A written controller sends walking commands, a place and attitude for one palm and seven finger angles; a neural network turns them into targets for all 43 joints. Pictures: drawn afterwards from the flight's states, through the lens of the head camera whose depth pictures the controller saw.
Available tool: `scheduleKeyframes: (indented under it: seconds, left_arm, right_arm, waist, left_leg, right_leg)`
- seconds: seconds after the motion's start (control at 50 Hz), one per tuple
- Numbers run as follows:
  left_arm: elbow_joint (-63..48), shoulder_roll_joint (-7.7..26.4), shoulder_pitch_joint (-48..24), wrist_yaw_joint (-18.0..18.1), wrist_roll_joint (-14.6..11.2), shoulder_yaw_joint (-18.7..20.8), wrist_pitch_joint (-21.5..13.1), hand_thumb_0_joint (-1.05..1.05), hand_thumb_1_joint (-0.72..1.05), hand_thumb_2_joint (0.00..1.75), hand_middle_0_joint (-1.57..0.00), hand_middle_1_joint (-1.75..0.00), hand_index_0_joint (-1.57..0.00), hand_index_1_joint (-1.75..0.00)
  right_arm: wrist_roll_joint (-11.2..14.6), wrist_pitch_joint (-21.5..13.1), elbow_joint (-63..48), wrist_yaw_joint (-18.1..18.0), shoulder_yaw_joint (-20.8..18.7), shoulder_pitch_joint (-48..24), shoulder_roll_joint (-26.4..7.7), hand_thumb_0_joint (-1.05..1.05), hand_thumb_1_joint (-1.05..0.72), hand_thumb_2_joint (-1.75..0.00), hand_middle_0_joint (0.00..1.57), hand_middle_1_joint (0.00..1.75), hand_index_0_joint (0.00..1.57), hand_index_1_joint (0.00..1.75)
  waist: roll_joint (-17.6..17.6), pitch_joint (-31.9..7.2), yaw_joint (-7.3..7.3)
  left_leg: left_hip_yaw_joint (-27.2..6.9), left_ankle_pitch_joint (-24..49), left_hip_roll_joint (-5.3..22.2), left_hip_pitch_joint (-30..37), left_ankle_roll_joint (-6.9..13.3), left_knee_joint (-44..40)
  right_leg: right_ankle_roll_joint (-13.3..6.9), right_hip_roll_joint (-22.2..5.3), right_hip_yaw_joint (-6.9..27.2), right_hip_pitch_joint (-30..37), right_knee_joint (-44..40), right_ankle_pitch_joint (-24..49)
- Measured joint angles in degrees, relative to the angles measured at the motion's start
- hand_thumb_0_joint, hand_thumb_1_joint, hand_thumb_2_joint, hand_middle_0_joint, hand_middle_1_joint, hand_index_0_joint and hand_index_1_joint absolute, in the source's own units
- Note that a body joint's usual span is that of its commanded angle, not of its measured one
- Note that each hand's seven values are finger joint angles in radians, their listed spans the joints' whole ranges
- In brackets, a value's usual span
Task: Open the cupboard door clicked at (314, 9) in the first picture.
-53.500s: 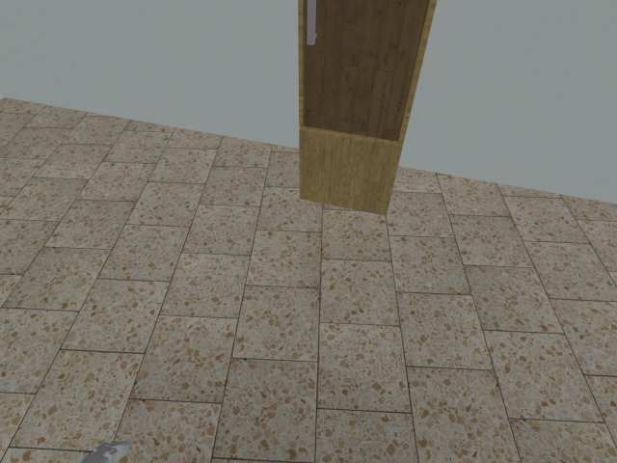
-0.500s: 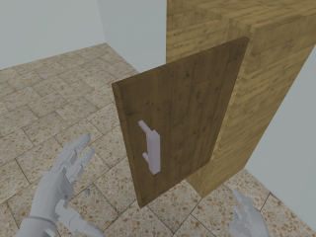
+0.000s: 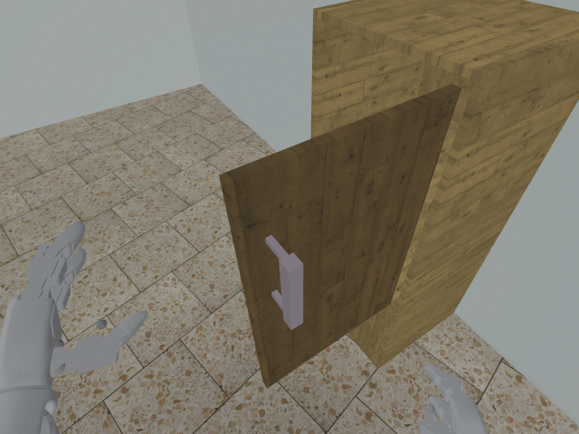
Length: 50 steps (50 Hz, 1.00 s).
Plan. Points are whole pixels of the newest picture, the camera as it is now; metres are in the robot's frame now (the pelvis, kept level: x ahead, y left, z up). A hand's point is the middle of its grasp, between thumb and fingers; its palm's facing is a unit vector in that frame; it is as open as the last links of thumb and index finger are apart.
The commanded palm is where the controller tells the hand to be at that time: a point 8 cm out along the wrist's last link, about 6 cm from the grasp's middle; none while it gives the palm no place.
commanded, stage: draw the hand back to the body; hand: left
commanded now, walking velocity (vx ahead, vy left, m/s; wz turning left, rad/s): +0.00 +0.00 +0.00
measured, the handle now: (283, 283) +0.31 +0.05 +0.07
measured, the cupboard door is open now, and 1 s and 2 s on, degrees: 91 91 91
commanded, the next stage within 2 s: step back with the hand held close in 0.60 s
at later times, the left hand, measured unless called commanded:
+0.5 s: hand (95, 312) +0.19 +0.23 +0.15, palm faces +0.43 -0.82 -0.38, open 7.5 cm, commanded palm +0.14 +0.28 +0.17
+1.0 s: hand (104, 315) +0.20 +0.23 +0.14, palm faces +0.31 -0.83 -0.47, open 7.4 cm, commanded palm +0.13 +0.28 +0.18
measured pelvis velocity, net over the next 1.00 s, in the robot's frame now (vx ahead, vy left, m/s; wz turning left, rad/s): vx -0.02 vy -0.01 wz -0.04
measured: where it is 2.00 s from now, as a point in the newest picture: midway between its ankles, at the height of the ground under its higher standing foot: outside the picture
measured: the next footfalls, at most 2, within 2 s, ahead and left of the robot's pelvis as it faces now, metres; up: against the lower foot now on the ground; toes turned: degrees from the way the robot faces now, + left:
right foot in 1.36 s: -0.06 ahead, -0.12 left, +0.00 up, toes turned +1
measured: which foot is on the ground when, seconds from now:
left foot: down 0.00-1.00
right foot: down 0.00-1.00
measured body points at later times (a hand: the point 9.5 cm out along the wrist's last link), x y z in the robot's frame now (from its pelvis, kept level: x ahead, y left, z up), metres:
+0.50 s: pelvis +0.00 -0.02 +0.01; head -0.01 -0.04 +0.45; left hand +0.17 +0.28 +0.17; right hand +0.19 -0.24 -0.08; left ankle -0.02 +0.07 -0.74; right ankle +0.00 -0.11 -0.74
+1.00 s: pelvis -0.02 -0.01 +0.00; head +0.01 -0.02 +0.45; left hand +0.18 +0.27 +0.16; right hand +0.15 -0.27 -0.08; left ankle -0.02 +0.07 -0.74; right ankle +0.00 -0.11 -0.74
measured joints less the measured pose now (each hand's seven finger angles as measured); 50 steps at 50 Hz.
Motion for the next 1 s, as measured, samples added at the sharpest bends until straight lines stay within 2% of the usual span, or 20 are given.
scheduleKeyframes:
  seconds: [0.28, 0.4, 0.52, 0.76, 0.86, 1.0]
  left_arm:
    - [2.95, 1.86, -3.50, 0.06, -0.85, 6.91, -1.07, 0.01, 0.70, 0.82, -0.20, -0.30, -0.21, -0.30]
    - [3.81, 0.70, -3.44, -0.30, -1.08, 6.41, -1.57, 0.01, 0.83, 0.87, -0.20, -0.30, -0.21, -0.30]
    - [4.54, 0.64, -3.14, -0.58, -0.98, 5.27, -1.26, 0.02, 0.87, 0.89, -0.20, -0.30, -0.21, -0.30]
    - [4.91, 1.32, -3.72, -0.80, -1.08, 6.63, -2.41, 0.02, 0.89, 0.90, -0.21, -0.30, -0.21, -0.30]
    - [5.78, 2.67, -3.20, -0.95, -0.29, 10.02, -5.20, 0.02, 0.89, 0.90, -0.21, -0.30, -0.21, -0.30]
    - [1.94, 3.25, 0.31, -0.70, 0.48, 7.90, -4.78, 0.02, 0.89, 0.90, -0.20, -0.30, -0.21, -0.30]
  right_arm:
    - [0.10, 0.95, 1.76, 0.41, -1.40, -1.44, -0.50, 0.01, -0.90, -0.90, 0.21, 0.30, 0.20, 0.30]
    - [0.16, 1.33, 1.99, 0.82, -1.89, -1.97, -0.91, 0.01, -0.90, -0.90, 0.21, 0.30, 0.20, 0.30]
    - [0.12, 1.26, 2.26, 0.55, -1.99, -2.00, -0.60, 0.01, -0.90, -0.90, 0.20, 0.30, 0.20, 0.30]
    - [0.40, 1.35, 2.60, 0.70, -2.01, -2.19, -0.43, 0.01, -0.90, -0.90, 0.20, 0.30, 0.20, 0.30]
    - [0.64, 3.54, 0.98, 1.21, -2.32, -3.37, -0.54, 0.01, -0.90, -0.90, 0.21, 0.30, 0.20, 0.30]
    - [1.02, 5.97, -0.95, 0.69, -3.90, -3.60, -1.70, 0.01, -0.90, -0.90, 0.21, 0.30, 0.20, 0.30]
  waist:
    - [-0.39, 0.89, 0.53]
    - [0.00, 1.10, 0.38]
    - [-0.14, 1.44, 0.38]
    - [0.84, 1.40, 0.21]
    - [0.42, 1.36, -1.20]
    - [-1.82, 2.47, -2.94]
  left_leg:
    - [-0.04, 1.22, 0.92, 2.76, -0.90, -3.12]
    - [-0.08, 1.62, 1.15, 3.18, -1.15, -3.85]
    - [-0.11, 1.74, 1.61, 3.33, -1.54, -4.06]
    - [-0.15, 1.98, 2.09, 3.42, -1.95, -4.34]
    - [0.18, 1.66, 2.96, -0.83, -1.96, -2.14]
    - [1.79, 2.47, 2.15, -4.54, -1.05, -1.18]
  right_leg:
    - [-0.91, 1.04, 0.09, 2.83, -3.50, 1.49]
    - [-1.19, 1.29, 0.08, 3.19, -4.16, 1.82]
    - [-1.63, 1.76, 0.05, 3.45, -4.67, 2.11]
    - [-2.06, 2.25, 0.02, 3.68, -5.33, 2.51]
    - [-2.05, 3.05, 0.26, 0.39, -5.65, 3.83]
    - [-1.08, 2.14, 1.65, -4.45, -3.03, 4.30]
